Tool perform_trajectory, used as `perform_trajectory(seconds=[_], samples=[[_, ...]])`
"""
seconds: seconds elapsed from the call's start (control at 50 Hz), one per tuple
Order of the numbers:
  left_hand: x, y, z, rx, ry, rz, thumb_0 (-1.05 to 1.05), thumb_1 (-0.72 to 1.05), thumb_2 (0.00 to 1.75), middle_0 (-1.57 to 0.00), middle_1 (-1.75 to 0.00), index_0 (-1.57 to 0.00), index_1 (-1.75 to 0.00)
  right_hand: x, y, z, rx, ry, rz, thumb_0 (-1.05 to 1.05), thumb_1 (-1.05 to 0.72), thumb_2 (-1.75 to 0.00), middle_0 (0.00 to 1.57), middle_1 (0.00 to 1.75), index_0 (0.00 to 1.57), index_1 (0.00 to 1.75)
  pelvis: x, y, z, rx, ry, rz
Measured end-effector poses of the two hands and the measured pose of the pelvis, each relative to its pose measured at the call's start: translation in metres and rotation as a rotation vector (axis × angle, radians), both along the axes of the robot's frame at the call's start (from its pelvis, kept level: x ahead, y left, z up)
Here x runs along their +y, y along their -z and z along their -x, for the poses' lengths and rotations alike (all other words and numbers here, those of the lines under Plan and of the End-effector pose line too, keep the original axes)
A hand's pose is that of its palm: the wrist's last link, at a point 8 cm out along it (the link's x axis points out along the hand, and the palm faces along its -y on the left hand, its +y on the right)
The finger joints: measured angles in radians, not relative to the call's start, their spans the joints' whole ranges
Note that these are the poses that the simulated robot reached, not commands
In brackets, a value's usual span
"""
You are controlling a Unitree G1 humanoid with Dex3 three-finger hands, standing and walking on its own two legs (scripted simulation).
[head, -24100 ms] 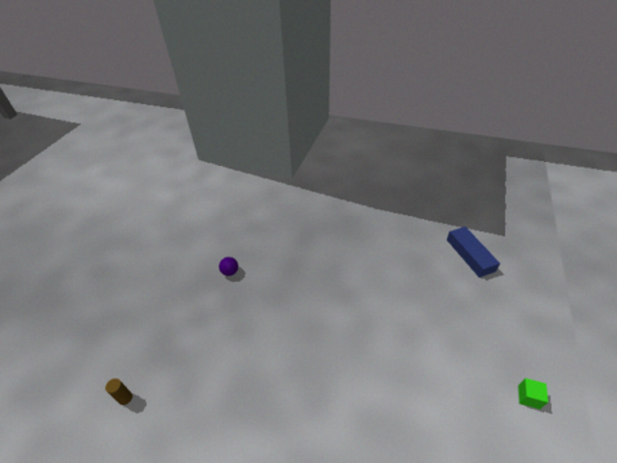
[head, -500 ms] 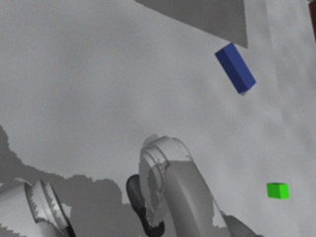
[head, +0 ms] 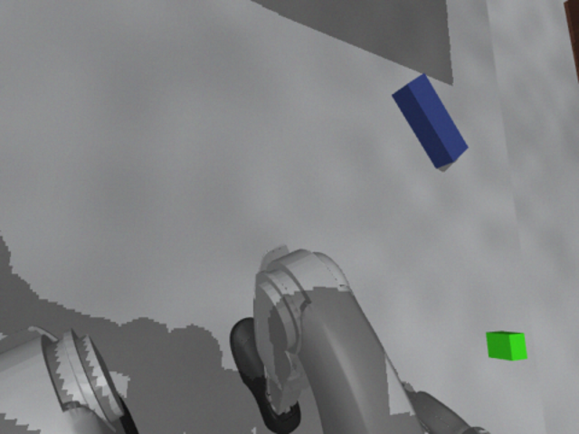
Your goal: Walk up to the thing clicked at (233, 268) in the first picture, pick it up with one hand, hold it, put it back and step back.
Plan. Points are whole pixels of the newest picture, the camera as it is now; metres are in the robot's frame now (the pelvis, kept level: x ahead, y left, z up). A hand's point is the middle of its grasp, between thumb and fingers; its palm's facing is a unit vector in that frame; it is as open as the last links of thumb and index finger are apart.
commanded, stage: open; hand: left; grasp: from above
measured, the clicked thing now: out of the picture +0.43 +0.35 -0.26
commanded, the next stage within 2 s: withdraw in 0.18 s
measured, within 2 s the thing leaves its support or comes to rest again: neither
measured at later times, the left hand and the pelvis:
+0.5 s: hand out of the picture +0.43 +0.35 -0.22, palm faces -0.35 -0.15 -0.92, open 13.9 cm; pelvis +0.00 +0.00 +0.00, yaw +0 degrees
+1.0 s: hand out of the picture +0.39 +0.34 -0.05, palm faces -0.48 -0.14 -0.87, open 14.1 cm; pelvis -0.02 -0.01 +0.08, yaw +8 degrees
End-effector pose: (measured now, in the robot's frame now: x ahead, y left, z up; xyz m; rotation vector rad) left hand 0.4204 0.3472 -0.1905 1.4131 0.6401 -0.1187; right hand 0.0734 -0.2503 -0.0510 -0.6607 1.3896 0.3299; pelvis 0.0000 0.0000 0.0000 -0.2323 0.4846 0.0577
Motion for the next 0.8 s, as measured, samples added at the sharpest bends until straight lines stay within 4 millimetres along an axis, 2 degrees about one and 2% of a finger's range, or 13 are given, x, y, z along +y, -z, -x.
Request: perform_trajectory(seconds=[0.34,0.46,0.52,0.6,0.72,0.8], samples=[[-0.003,-0.002,0.001,-0.007,0.026,0.021,0.00,-0.46,0.97,-0.08,-1.05,-0.10,-1.04,0.002,0.000,-0.001,-0.001,-0.002,0.004,0.01,-0.90,-0.90,0.20,0.30,0.20,0.30,-0.001,-0.001,0.001,-0.009,-0.001,0.001],[0.000,-0.015,-0.005,-0.064,0.048,-0.004,0.00,-0.47,0.97,-0.08,-1.03,-0.10,-1.02,0.001,0.001,0.002,-0.009,0.010,-0.002,0.01,-0.90,-0.90,0.20,0.30,0.20,0.30,-0.001,0.000,0.002,-0.005,-0.004,-0.002],[0.003,-0.036,-0.011,-0.133,0.052,-0.023,0.00,-0.48,0.98,-0.08,-1.01,-0.10,-1.01,0.000,0.003,0.001,-0.012,0.037,-0.015,0.01,-0.90,-0.90,0.20,0.30,0.20,0.30,-0.001,-0.002,0.000,0.014,-0.007,-0.006],[0.010,-0.074,-0.012,-0.190,0.036,-0.065,0.00,-0.49,0.98,-0.08,-1.00,-0.09,-1.00,0.000,0.007,-0.009,-0.040,0.090,-0.051,0.01,-0.90,-0.90,0.20,0.30,0.20,0.30,-0.001,-0.009,-0.003,0.052,-0.015,-0.015],[0.019,-0.134,-0.002,-0.124,0.000,-0.122,0.00,-0.50,0.99,-0.08,-0.99,-0.08,-0.99,0.001,0.010,-0.032,-0.107,0.172,-0.110,0.01,-0.91,-0.90,0.20,0.30,0.20,0.30,-0.002,-0.029,-0.001,0.092,-0.039,-0.043],[0.014,-0.168,0.008,-0.066,-0.004,-0.103,0.00,-0.51,1.00,-0.08,-0.99,-0.08,-1.00,0.002,0.003,-0.043,-0.136,0.202,-0.134,0.01,-0.91,-0.90,0.20,0.30,0.20,0.30,-0.004,-0.048,0.004,0.099,-0.058,-0.069]])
